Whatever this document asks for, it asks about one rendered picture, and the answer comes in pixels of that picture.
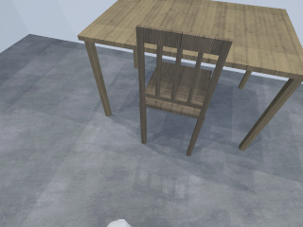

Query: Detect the table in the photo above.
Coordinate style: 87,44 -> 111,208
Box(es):
77,0 -> 303,151

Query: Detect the chair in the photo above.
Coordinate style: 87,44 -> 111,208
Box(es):
135,25 -> 233,157

